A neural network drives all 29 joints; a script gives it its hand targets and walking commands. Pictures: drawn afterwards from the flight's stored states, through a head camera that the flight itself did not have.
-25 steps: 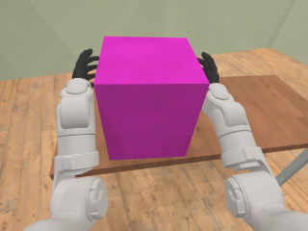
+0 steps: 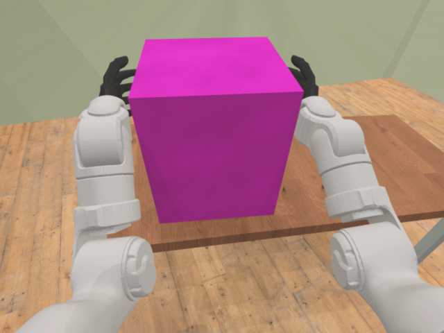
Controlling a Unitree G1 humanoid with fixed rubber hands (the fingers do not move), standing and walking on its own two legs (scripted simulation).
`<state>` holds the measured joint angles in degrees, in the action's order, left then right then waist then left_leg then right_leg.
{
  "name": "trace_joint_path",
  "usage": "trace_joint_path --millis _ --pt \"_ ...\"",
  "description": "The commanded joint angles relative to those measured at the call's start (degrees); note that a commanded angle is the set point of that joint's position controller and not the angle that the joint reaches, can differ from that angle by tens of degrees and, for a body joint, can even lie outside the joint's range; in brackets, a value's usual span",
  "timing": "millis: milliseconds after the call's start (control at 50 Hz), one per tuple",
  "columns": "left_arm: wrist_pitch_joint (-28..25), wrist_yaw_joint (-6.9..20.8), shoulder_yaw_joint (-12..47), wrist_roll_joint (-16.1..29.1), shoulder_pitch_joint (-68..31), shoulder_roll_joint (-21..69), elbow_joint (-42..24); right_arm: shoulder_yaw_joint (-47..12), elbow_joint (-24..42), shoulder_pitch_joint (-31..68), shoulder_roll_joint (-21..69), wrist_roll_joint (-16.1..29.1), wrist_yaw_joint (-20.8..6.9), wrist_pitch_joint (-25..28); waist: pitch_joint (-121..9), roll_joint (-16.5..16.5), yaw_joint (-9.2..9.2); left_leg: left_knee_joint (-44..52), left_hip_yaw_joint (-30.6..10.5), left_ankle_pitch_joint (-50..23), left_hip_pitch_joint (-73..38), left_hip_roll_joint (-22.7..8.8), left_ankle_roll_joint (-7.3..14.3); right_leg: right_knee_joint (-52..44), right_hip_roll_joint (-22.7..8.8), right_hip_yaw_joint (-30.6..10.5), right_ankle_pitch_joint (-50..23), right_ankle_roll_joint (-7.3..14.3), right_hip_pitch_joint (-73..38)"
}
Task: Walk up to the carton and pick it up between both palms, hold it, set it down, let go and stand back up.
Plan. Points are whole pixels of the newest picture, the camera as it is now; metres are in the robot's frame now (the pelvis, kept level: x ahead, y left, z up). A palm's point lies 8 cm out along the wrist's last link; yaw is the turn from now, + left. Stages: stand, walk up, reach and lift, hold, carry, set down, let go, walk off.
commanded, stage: reach and lift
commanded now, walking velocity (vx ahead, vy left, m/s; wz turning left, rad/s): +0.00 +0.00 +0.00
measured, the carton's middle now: (212, 131) +0.39 -0.01 +0.21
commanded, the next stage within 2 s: hold in 0.22 s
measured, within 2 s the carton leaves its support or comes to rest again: neither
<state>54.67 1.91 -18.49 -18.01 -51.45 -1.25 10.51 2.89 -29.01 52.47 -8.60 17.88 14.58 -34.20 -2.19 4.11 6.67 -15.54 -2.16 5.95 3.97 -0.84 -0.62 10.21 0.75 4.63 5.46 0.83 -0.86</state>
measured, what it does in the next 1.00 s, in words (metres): stands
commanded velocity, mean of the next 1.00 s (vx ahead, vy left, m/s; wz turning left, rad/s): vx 0.00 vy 0.00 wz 0.00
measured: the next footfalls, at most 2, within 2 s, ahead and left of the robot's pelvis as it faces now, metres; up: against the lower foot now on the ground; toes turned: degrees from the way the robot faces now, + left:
none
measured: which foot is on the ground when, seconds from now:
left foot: down 0.00-1.00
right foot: down 0.00-1.00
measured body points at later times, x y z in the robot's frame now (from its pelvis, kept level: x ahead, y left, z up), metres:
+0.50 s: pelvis +0.01 +0.00 +0.00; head -0.06 +0.04 +0.44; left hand +0.39 +0.16 +0.28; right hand +0.39 -0.15 +0.30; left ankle +0.04 +0.12 -0.75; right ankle +0.01 -0.11 -0.75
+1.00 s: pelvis +0.00 +0.00 +0.00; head -0.08 +0.03 +0.44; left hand +0.38 +0.17 +0.30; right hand +0.38 -0.14 +0.33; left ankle +0.04 +0.12 -0.75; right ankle +0.01 -0.11 -0.75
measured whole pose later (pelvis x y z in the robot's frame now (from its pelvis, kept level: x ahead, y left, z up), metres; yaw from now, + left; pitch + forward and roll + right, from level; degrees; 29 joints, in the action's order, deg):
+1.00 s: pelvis +0.00 +0.00 +0.00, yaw +0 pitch -4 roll -1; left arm 59.2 3.4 -20.3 -17.3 -55.6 -3.6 13.8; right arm 1.9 -36.8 62.6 -10.9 23.6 18.3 -41.6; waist -7.7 3.2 4.9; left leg -16.7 -2.8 6.6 5.7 -0.8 -0.8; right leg 11.1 1.0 4.7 6.2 1.0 0.6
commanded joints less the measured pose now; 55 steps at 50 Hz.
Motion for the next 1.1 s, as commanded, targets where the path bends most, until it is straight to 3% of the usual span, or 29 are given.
trace_joint_path --millis 0,60,100,160,200,220,280,320,360,460,500,540,580,600,620,700,740,760,780,800,840,860,920,960,980,1000,1020,1040,1080 --pt "-3.7 7.4 19.6 10.8 -36.5 23.1 -7.5 -10.4 12.8 41.6 19.2 5.9 -2.4 1.9 -21.3 -4.3 -0.75 0.9 2.9 -5.6 -4.8 3.0 -1.2 0.5 1.8 1.1 -6.1 -3.2 -4.1" --pt "-3.8 8.0 20.9 12.0 -36.5 22.6 -9.3 -10.4 11.7 39.1 19.4 6.2 -1.2 0.7 -23.9 -5.1 0.47 -0.4 2.7 -9.8 -7.6 3.7 -1.6 0.1 2.1 1.2 -9.7 -2.8 -4.5" --pt "-3.4 8.4 20.3 11.5 -38.3 22.3 -7.3 -10.4 12.1 42.1 18.8 6.2 -0.6 0.1 -22.3 -5.1 -0.20 0.2 2.5 -7.7 -5.2 3.4 -1.3 -0.2 2.2 0.9 -7.7 -2.6 -3.6" --pt "-3.4 9.4 17.5 10.7 -38.2 22.0 -3.4 -7.8 7.2 40.5 17.9 5.7 -0.7 -1.0 -18.3 -4.6 0.04 1.5 2.3 -3.2 -1.7 3.2 -1.2 -0.2 1.7 1.2 -4.0 -2.6 -2.8" --pt "-4.2 9.2 17.8 10.5 -39.3 22.3 -5.0 -7.2 6.8 40.6 17.4 5.3 -1.0 -0.5 -20.0 -6.3 0.37 1.9 2.0 -2.4 -1.3 2.6 -1.7 0.7 2.1 1.3 -3.8 -2.4 -3.5" --pt "-4.3 9.2 17.7 10.1 -37.1 22.8 -4.9 -8.2 6.9 38.8 19.1 5.7 -1.0 -0.3 -20.9 -6.1 0.07 1.6 2.1 -6.3 -2.8 2.9 -1.7 0.2 2.1 0.6 -7.0 -2.2 -4.2" --pt "-3.9 9.3 22.3 12.2 -37.4 25.6 -12.8 -13.1 15.7 41.6 22.2 9.2 0.1 -0.4 -30.6 -4.8 0.56 -2.0 2.0 -19.6 -10.7 3.9 -2.0 0.9 2.5 0.3 -17.1 -2.5 -5.5" --pt "-2.8 9.6 25.1 13.4 -36.0 25.9 -16.3 -14.5 18.7 40.3 21.9 10.3 0.9 -1.2 -30.0 -6.7 1.19 -3.7 1.0 -27.2 -14.8 3.6 -3.0 0.8 3.0 -0.5 -20.6 -2.1 -3.9" --pt "-1.5 9.5 24.2 13.3 -36.5 24.4 -17.1 -14.8 18.3 39.8 20.1 10.9 1.2 -2.3 -28.2 -6.0 0.73 -3.7 0.8 -25.0 -15.1 3.3 -3.5 -0.3 3.0 0.1 -17.2 -1.3 -2.8" --pt "-0.1 8.8 20.8 11.3 -38.9 23.6 -8.7 -11.7 11.1 45.0 17.7 11.0 -0.2 -3.2 -17.5 -7.2 -1.70 0.9 1.2 -4.4 -3.6 2.3 -2.3 0.1 2.5 0.6 -3.1 -2.1 -1.4" --pt "-0.7 8.3 18.3 10.5 -38.4 23.2 -7.7 -10.8 10.1 44.5 18.1 10.5 -0.6 -2.7 -18.5 -5.7 -2.13 0.9 1.6 -5.2 -4.0 2.7 -1.7 0.9 1.9 0.0 -4.0 -2.5 -1.6" --pt "-1.1 8.0 20.1 11.9 -39.1 23.9 -10.4 -11.0 10.2 43.3 18.5 11.2 -0.7 -2.8 -21.6 -7.6 -1.06 0.0 1.6 -9.3 -6.4 2.8 -2.4 0.7 2.4 -0.1 -6.0 -2.5 -1.2" --pt "-0.8 8.4 22.0 13.6 -38.5 24.7 -13.0 -10.9 13.1 43.4 18.4 11.7 -0.5 -3.2 -27.1 -7.5 0.31 -2.2 1.3 -16.3 -10.0 2.8 -3.1 0.6 2.5 -0.7 -10.5 -1.8 -2.2" --pt "-0.4 8.5 21.9 13.6 -39.7 23.7 -13.4 -11.7 14.1 45.4 18.0 11.8 -0.2 -3.8 -28.3 -6.3 -0.73 -2.8 1.6 -16.5 -9.8 3.1 -3.0 0.8 2.8 -0.4 -11.2 -2.2 -2.5" --pt "0.1 8.6 21.3 13.3 -40.0 23.6 -12.3 -11.4 12.3 45.1 18.3 12.0 -0.1 -4.6 -26.2 -6.4 -0.35 -2.3 1.5 -15.8 -9.2 3.1 -2.7 0.5 2.7 -0.3 -10.5 -2.3 -1.9" --pt "0.0 10.0 15.4 10.5 -37.9 21.2 -4.4 -10.2 4.7 42.3 18.1 10.1 -0.4 -5.3 -19.9 -2.5 -1.89 0.6 1.6 -7.7 -4.0 3.1 -1.3 -0.3 1.7 -0.4 -6.2 -2.3 -3.5" --pt "-1.1 10.3 17.4 11.7 -40.5 23.3 -6.1 -11.0 7.1 45.6 19.8 11.2 -0.5 -4.5 -20.4 -3.7 -2.22 0.5 1.6 -8.8 -3.4 3.3 -1.5 0.1 1.4 -1.2 -7.4 -2.4 -3.4" --pt "-1.4 10.2 17.5 12.1 -40.4 23.9 -6.0 -10.3 8.1 44.9 19.3 10.5 -0.3 -4.2 -23.2 -3.8 -1.26 -0.2 1.4 -11.7 -4.8 3.3 -1.7 0.3 1.6 -0.9 -9.2 -2.5 -3.8" --pt "-1.6 10.1 18.9 12.7 -41.5 23.7 -9.8 -11.4 10.1 46.0 20.4 11.5 -0.1 -4.1 -24.8 -4.5 -1.63 -1.2 1.6 -13.4 -5.9 3.7 -1.9 0.6 1.5 -1.3 -11.0 -2.6 -4.0" --pt "-1.1 10.1 19.8 12.8 -41.6 23.7 -8.5 -11.5 11.1 47.5 20.2 12.0 0.2 -4.0 -25.9 -5.0 -1.50 -1.2 1.8 -15.2 -7.5 3.6 -1.7 0.6 1.8 -1.2 -12.5 -2.8 -3.7" --pt "-0.9 10.0 20.2 13.7 -43.1 23.6 -10.0 -10.7 10.9 47.6 19.9 12.1 0.7 -4.6 -27.3 -5.8 -1.05 -1.7 1.5 -14.6 -6.9 3.6 -1.5 0.5 2.0 -1.2 -11.4 -2.6 -3.7" --pt "-0.8 9.9 18.4 12.9 -43.1 22.4 -8.3 -10.7 9.5 48.0 19.5 11.9 0.7 -5.0 -25.6 -4.7 -1.83 -1.4 1.8 -12.9 -6.1 3.7 -1.4 0.3 1.9 -0.8 -9.6 -2.9 -3.2" --pt "0.0 9.5 17.5 12.3 -43.7 21.8 -5.6 -9.1 4.2 47.7 17.7 11.1 0.5 -5.7 -20.6 -6.9 -1.87 0.4 1.3 -7.7 -1.3 2.8 -2.4 0.4 1.8 -0.7 -4.0 -1.6 -3.1" --pt "-0.3 9.6 17.0 11.7 -45.8 23.3 -3.2 -7.2 1.8 50.0 17.9 10.2 -0.6 -5.2 -18.6 -8.2 -1.20 1.6 0.8 0.8 2.6 1.9 -2.1 1.2 2.1 -0.5 0.5 -1.5 -1.9" --pt "-0.4 9.4 16.5 11.5 -45.8 22.5 -1.4 -6.1 -0.3 50.1 16.6 9.6 -1.0 -5.3 -17.0 -8.8 -1.87 2.3 0.9 1.9 3.3 2.0 -2.4 1.0 2.0 -0.4 1.6 -1.6 -2.0" --pt "-0.8 9.3 15.9 11.5 -47.1 21.2 -1.5 -6.4 -0.8 50.4 17.1 9.6 -1.3 -5.2 -18.1 -7.3 -1.79 1.8 1.2 3.3 2.9 2.2 -1.7 1.1 1.5 -1.1 3.5 -1.7 -1.6" --pt "-1.1 9.1 15.4 11.3 -46.7 21.9 -1.2 -5.2 -1.9 50.0 17.3 9.5 -1.7 -5.0 -18.1 -8.3 -1.64 2.8 0.9 4.3 3.2 1.9 -1.7 1.1 1.7 -0.4 3.8 -1.9 -1.0" --pt "-1.6 9.3 14.7 11.7 -45.9 22.2 -0.3 -4.8 -0.9 51.1 17.6 8.9 -1.9 -4.5 -20.9 -6.0 -1.87 2.3 1.5 3.6 2.6 2.5 -1.3 0.8 1.8 -0.5 3.5 -2.2 -1.7" --pt "-2.7 9.6 15.1 12.4 -46.1 22.3 -0.6 -5.0 -0.3 50.6 18.3 8.0 -1.9 -4.3 -25.0 -5.2 -1.12 1.0 1.6 -2.9 -0.2 2.9 -1.5 0.3 1.4 -1.1 -0.6 -2.2 -2.6"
